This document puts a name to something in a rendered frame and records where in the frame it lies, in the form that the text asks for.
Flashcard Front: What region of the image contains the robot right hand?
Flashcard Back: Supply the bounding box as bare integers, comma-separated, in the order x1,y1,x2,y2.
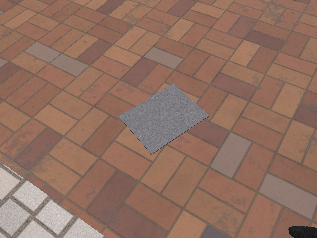
288,226,317,238

